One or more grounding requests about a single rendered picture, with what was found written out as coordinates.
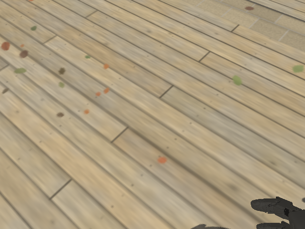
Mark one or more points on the robot right hand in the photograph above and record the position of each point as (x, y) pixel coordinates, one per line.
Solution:
(282, 208)

